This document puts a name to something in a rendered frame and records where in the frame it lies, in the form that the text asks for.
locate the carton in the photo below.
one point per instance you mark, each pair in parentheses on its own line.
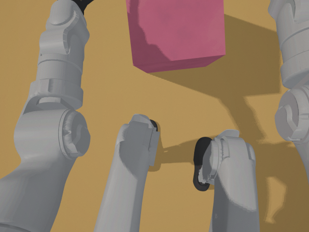
(168,35)

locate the left robot hand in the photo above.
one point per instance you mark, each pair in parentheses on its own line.
(82,4)

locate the robot left forearm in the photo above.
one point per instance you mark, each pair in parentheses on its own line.
(60,62)

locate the right robot foot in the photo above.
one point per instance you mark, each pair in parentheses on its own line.
(200,148)

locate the robot left upper arm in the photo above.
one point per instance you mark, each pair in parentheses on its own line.
(48,143)

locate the robot right shin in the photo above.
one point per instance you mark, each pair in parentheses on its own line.
(203,175)

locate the robot right upper arm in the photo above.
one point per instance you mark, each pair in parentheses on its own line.
(292,120)

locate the robot right forearm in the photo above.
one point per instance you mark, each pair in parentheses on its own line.
(292,25)

